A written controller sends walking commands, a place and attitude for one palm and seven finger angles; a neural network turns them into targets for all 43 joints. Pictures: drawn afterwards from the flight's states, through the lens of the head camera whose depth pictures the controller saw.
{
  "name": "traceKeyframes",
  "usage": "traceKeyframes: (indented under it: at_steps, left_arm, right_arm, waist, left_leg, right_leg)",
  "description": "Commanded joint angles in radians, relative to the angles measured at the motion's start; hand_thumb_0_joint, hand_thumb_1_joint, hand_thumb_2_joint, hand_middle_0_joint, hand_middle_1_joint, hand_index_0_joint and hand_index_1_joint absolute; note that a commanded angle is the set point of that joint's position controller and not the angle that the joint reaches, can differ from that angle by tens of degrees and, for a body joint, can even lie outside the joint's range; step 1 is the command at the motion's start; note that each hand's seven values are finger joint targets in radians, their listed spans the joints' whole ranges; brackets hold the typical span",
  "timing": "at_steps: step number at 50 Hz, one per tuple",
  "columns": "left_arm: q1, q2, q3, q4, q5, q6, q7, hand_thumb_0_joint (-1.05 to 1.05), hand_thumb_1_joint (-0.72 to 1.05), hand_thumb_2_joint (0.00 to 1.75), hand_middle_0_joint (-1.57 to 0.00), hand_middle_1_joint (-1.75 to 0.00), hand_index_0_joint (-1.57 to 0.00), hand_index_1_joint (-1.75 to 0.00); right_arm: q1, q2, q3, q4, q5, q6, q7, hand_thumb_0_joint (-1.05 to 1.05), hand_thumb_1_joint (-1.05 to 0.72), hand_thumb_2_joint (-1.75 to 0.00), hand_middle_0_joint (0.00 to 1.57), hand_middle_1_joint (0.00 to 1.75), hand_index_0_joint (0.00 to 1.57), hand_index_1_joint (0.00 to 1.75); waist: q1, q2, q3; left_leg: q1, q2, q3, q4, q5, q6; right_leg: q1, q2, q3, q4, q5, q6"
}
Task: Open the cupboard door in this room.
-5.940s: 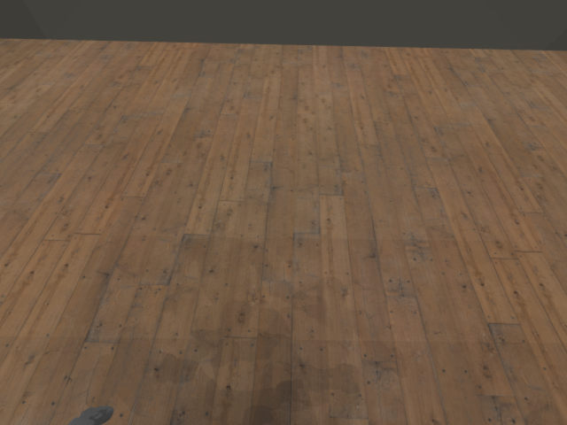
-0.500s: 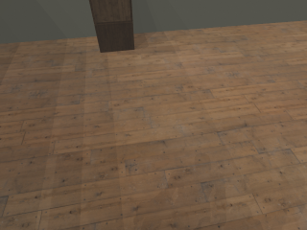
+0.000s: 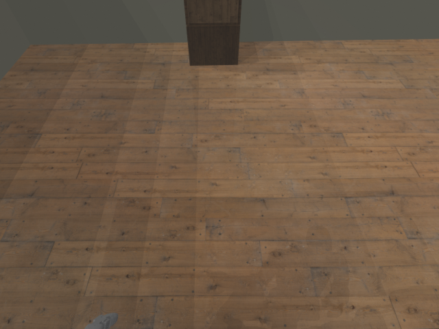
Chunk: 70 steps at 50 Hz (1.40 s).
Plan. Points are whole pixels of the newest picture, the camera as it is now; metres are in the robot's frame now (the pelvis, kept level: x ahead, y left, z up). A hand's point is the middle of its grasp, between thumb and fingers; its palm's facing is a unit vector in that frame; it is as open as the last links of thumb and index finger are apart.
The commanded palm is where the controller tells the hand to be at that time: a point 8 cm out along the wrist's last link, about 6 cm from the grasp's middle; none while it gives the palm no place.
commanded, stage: turn or walk to find it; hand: left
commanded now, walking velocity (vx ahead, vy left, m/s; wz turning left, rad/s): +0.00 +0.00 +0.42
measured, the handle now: out of the picture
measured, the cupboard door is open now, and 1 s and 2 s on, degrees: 0 0 0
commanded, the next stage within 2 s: stand and wait in 1.48 s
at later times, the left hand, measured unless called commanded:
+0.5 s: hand out of the picture -0.06 +0.20 -0.19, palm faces +0.28 -0.93 -0.22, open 7.4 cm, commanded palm none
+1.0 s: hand out of the picture +0.01 +0.21 -0.15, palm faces +0.40 -0.87 -0.29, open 7.4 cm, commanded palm none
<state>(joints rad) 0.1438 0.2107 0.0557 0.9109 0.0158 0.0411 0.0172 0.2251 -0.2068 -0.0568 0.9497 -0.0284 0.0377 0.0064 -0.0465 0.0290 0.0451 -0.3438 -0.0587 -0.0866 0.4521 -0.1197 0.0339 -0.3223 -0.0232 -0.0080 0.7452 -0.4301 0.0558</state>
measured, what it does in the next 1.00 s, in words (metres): steps on the spot, turning left: right foot, then left foot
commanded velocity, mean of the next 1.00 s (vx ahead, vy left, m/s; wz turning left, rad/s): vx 0.00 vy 0.00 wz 0.42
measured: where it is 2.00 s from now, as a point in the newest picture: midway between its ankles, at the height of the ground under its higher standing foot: outside the picture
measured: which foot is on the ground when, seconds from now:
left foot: down 0.00-0.06, up 0.08-0.46, down 0.48-0.94, up 0.96-1.00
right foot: up 0.00-0.04, down 0.06-0.50, up 0.52-0.92, down 0.94-1.00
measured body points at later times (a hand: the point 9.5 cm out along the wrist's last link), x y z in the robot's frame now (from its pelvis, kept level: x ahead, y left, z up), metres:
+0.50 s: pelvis -0.02 +0.00 -0.01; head +0.03 +0.03 +0.43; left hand -0.07 +0.25 -0.17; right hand +0.14 -0.23 -0.15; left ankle -0.06 +0.11 -0.74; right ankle -0.02 -0.14 -0.74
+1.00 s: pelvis -0.01 -0.02 -0.01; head +0.03 -0.03 +0.44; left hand -0.01 +0.26 -0.12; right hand +0.14 -0.23 -0.17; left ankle -0.07 +0.10 -0.71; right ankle +0.03 -0.11 -0.74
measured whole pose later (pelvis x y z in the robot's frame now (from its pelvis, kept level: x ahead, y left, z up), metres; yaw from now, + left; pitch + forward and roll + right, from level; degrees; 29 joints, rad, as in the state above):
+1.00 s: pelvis -0.01 -0.02 -0.01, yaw +25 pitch +0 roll +1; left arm 0.16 0.19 0.03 0.89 0.02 0.00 0.02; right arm 0.23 -0.24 -0.07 0.96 -0.02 0.06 0.01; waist -0.03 0.05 0.06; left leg -0.35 -0.06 -0.08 0.80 -0.45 -0.01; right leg -0.26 -0.04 -0.08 0.58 -0.31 -0.02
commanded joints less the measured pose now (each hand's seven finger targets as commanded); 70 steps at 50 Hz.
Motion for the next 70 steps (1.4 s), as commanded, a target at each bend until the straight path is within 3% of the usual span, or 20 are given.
traceKeyframes:
  at_steps: [1, 3, 4, 8, 16, 20, 23, 25, 26, 31, 39, 45, 47, 48, 52, 64, 67, 68, 69, 70]
  left_arm:
    - [0.187, 0.101, 0.024, -0.021, -0.006, -0.022, 0.013, 0.0, 0.9, 0.9, -0.2, -0.3, -0.2, -0.3]
    - [0.171, 0.254, 0.051, -0.053, 0.02, -0.035, 0.021, 0.0, 0.9, 0.9, -0.2, -0.3, -0.2, -0.3]
    - [0.105, 0.234, 0.047, -0.08, 0.006, -0.036, 0.026, 0.0, 0.9, 0.9, -0.2, -0.3, -0.2, -0.3]
    - [0.003, 0.127, 0.016, -0.084, 0.003, -0.054, 0.018, 0.0, 0.9, 0.9, -0.2, -0.3, -0.2, -0.3]
    - [0.219, 0.184, 0.026, 0.002, 0.016, -0.052, 0.018, 0.0, 0.9, 0.9, -0.2, -0.3, -0.2, -0.3]
    - [0.219, 0.216, 0.038, 0.023, 0.018, -0.044, 0.018, 0.0, 0.9, 0.9, -0.2, -0.3, -0.2, -0.3]
    - [0.173, 0.198, 0.035, 0.017, 0.0, -0.035, 0.013, 0.0, 0.9, 0.9, -0.2, -0.3, -0.2, -0.3]
    - [0.151, 0.103, 0.008, -0.043, 0.003, -0.025, 0.009, 0.0, 0.9, 0.9, -0.2, -0.3, -0.2, -0.3]
    - [0.071, 0.119, 0.011, -0.039, 0.003, -0.009, 0.019, 0.0, 0.9, 0.9, -0.2, -0.3, -0.2, -0.3]
    - [0.093, 0.117, 0.021, -0.001, 0.001, -0.009, -0.003, 0.0, 0.9, 0.9, -0.2, -0.3, -0.2, -0.3]
    - [0.026, 0.098, 0.014, -0.056, -0.002, -0.009, 0.0, 0.0, 0.9, 0.9, -0.2, -0.3, -0.2, -0.3]
    - [0.133, 0.113, 0.017, -0.048, -0.006, -0.038, 0.007, 0.0, 0.9, 0.9, -0.2, -0.3, -0.2, -0.3]
    - [0.175, 0.246, 0.041, -0.044, 0.015, -0.059, 0.019, 0.0, 0.9, 0.9, -0.2, -0.3, -0.2, -0.3]
    - [0.181, 0.249, 0.045, -0.051, 0.004, -0.057, 0.021, 0.0, 0.9, 0.9, -0.2, -0.3, -0.2, -0.3]
    - [0.044, 0.147, 0.014, -0.076, 0.001, -0.058, 0.016, 0.0, 0.9, 0.9, -0.2, -0.3, -0.2, -0.3]
    - [0.143, 0.21, 0.041, -0.005, 0.018, -0.045, 0.016, 0.0, 0.9, 0.9, -0.2, -0.3, -0.2, -0.3]
    - [0.13, 0.209, 0.044, 0.006, 0.008, -0.035, 0.013, 0.0, 0.9, 0.9, -0.2, -0.3, -0.2, -0.3]
    - [0.123, 0.19, 0.04, 0.005, -0.001, -0.029, 0.01, 0.0, 0.9, 0.9, -0.2, -0.3, -0.2, -0.3]
    - [0.155, 0.127, 0.034, -0.025, -0.007, -0.021, 0.005, 0.0, 0.9, 0.9, -0.2, -0.3, -0.2, -0.3]
    - [0.101, 0.099, 0.014, -0.058, 0.0, -0.015, 0.006, 0.0, 0.9, 0.9, -0.2, -0.3, -0.2, -0.3]
  right_arm:
    - [-0.02, -0.178, -0.058, -0.075, 0.006, -0.003, -0.007, 0.0, -0.9, -0.9, 0.2, 0.3, 0.2, 0.3]
    - [-0.012, -0.074, -0.044, -0.116, 0.012, 0.003, 0.0, 0.0, -0.9, -0.9, 0.2, 0.3, 0.2, 0.3]
    - [-0.037, -0.141, -0.058, -0.108, -0.002, 0.01, 0.0, 0.0, -0.9, -0.9, 0.2, 0.3, 0.2, 0.3]
    - [0.038, -0.11, -0.051, -0.039, 0.004, 0.018, 0.013, 0.0, -0.9, -0.9, 0.2, 0.3, 0.2, 0.3]
    - [-0.124, -0.088, -0.019, -0.055, 0.014, 0.01, 0.006, 0.0, -0.9, -0.9, 0.2, 0.3, 0.2, 0.3]
    - [-0.124, -0.086, -0.008, -0.052, 0.024, -0.004, 0.002, 0.0, -0.9, -0.9, 0.2, 0.3, 0.2, 0.3]
    - [-0.033, -0.146, -0.019, -0.029, 0.017, -0.021, 0.002, 0.0, -0.9, -0.9, 0.2, 0.3, 0.2, 0.3]
    - [0.052, -0.288, -0.052, -0.016, 0.016, -0.023, -0.007, 0.0, -0.9, -0.9, 0.2, 0.3, 0.2, 0.3]
    - [0.084, -0.266, -0.049, 0.009, 0.014, -0.027, -0.02, 0.0, -0.9, -0.9, 0.2, 0.3, 0.2, 0.3]
    - [-0.062, -0.194, -0.025, -0.045, 0.013, -0.034, -0.025, 0.0, -0.9, -0.9, 0.2, 0.3, 0.2, 0.3]
    - [-0.027, -0.203, -0.041, -0.056, 0.004, -0.025, -0.019, 0.0, -0.9, -0.9, 0.2, 0.3, 0.2, 0.3]
    - [-0.046, -0.191, -0.046, -0.072, 0.01, -0.019, -0.015, 0.0, -0.9, -0.9, 0.2, 0.3, 0.2, 0.3]
    - [-0.008, -0.083, -0.028, -0.099, 0.022, -0.025, -0.003, 0.0, -0.9, -0.9, 0.2, 0.3, 0.2, 0.3]
    - [-0.024, -0.128, -0.041, -0.099, 0.012, -0.008, -0.011, 0.0, -0.9, -0.9, 0.2, 0.3, 0.2, 0.3]
    - [0.01, -0.111, -0.041, -0.033, 0.007, 0.014, 0.007, 0.0, -0.9, -0.9, 0.2, 0.3, 0.2, 0.3]
    - [-0.092, -0.076, -0.011, -0.045, 0.02, 0.002, 0.01, 0.0, -0.9, -0.9, 0.2, 0.3, 0.2, 0.3]
    - [-0.03, -0.093, -0.012, -0.032, 0.017, -0.011, 0.006, 0.0, -0.9, -0.9, 0.2, 0.3, 0.2, 0.3]
    - [0.012, -0.132, -0.019, -0.025, 0.015, -0.02, 0.008, 0.0, -0.9, -0.9, 0.2, 0.3, 0.2, 0.3]
    - [0.04, -0.233, -0.042, -0.032, 0.006, -0.029, 0.005, 0.0, -0.9, -0.9, 0.2, 0.3, 0.2, 0.3]
    - [0.086, -0.284, -0.053, -0.025, 0.008, -0.02, 0.0, 0.0, -0.9, -0.9, 0.2, 0.3, 0.2, 0.3]
  waist:
    - [0.075, 0.088, -0.091]
    - [0.081, -0.329, -0.022]
    - [0.071, -0.27, -0.009]
    - [-0.006, -0.177, 0.029]
    - [0.098, -0.222, -0.045]
    - [0.097, -0.264, -0.085]
    - [0.033, -0.149, -0.127]
    - [-0.006, 0.252, -0.15]
    - [-0.035, 0.237, -0.146]
    - [0.04, 0.107, -0.057]
    - [0.02, 0.109, -0.041]
    - [0.075, 0.071, -0.102]
    - [0.083, -0.316, -0.127]
    - [0.098, -0.312, -0.129]
    - [0.029, -0.176, -0.026]
    - [0.09, -0.245, -0.049]
    - [0.05, -0.196, -0.084]
    - [0.024, -0.087, -0.104]
    - [0.017, 0.203, -0.126]
    - [-0.014, 0.268, -0.105]
  left_leg:
    - [-0.062, 0.17, -0.252, -0.102, -0.146, 0.056]
    - [-0.333, -0.044, 0.013, 0.379, -0.377, -0.069]
    - [-0.27, 0.012, -0.026, 0.55, -0.392, -0.054]
    - [-0.236, 0.048, 0.028, 0.755, -0.215, -0.078]
    - [-0.177, 0.069, 0.115, 0.471, -0.338, -0.105]
    - [-0.044, 0.056, 0.167, 0.22, -0.313, -0.081]
    - [0.244, 0.107, 0.136, -0.079, 0.022, -0.048]
    - [0.425, 0.469, -0.247, -0.07, 0.646, 0.162]
    - [0.35, 0.434, -0.224, -0.072, 0.625, 0.168]
    - [0.24, 0.285, -0.075, -0.1, 0.424, 0.12]
    - [0.192, 0.285, -0.179, -0.106, 0.291, 0.147]
    - [0.086, 0.209, -0.193, 0.037, 0.258, 0.076]
    - [-0.21, -0.009, 0.031, 0.35, -0.352, -0.052]
    - [-0.185, 0.018, 0.004, 0.539, -0.485, -0.056]
    - [-0.205, 0.068, 0.02, 0.775, -0.276, -0.082]
    - [-0.06, 0.094, 0.156, 0.323, -0.339, -0.09]
    - [0.101, 0.083, 0.189, 0.067, -0.154, -0.072]
    - [0.231, 0.127, 0.14, -0.048, -0.017, -0.056]
    - [0.359, 0.356, -0.169, -0.088, 0.255, 0.043]
    - [0.295, 0.479, -0.264, -0.131, 0.367, 0.151]
  right_leg:
    - [0.238, -0.002, -0.031, -0.342, 0.153, -0.023]
    - [0.24, -0.425, 0.421, -0.588, -0.065, -0.177]
    - [0.072, -0.45, 0.389, -0.587, -0.023, -0.199]
    - [0.068, -0.253, 0.076, -0.46, 0.362, -0.15]
    - [0.299, -0.3, 0.019, -0.339, 0.77, -0.194]
    - [0.316, -0.311, -0.007, -0.264, 0.85, -0.181]
    - [0.145, -0.254, -0.105, -0.095, 0.639, -0.075]
    - [-0.224, -0.096, -0.117, 0.238, -0.229, 0.019]
    - [-0.202, -0.096, -0.029, 0.32, -0.203, 0.014]
    - [-0.192, -0.088, -0.019, 0.367, 0.016, 0.027]
    - [-0.122, -0.048, -0.021, 0.135, -0.005, 0.029]
    - [0.163, -0.023, -0.041, -0.314, 0.229, 0.007]
    - [0.384, -0.389, 0.309, -0.424, 0.499, -0.134]
    - [0.269, -0.47, 0.327, -0.437, 0.55, -0.216]
    - [0.166, -0.291, 0.061, -0.41, 0.534, -0.171]
    - [0.236, -0.337, -0.046, -0.335, 0.642, -0.194]
    - [0.184, -0.31, -0.107, -0.227, 0.583, -0.125]
    - [0.085, -0.281, -0.145, -0.114, 0.454, -0.078]
    - [-0.145, -0.153, -0.191, 0.077, 0.066, -0.002]
    - [-0.197, -0.098, -0.135, 0.241, -0.242, 0.012]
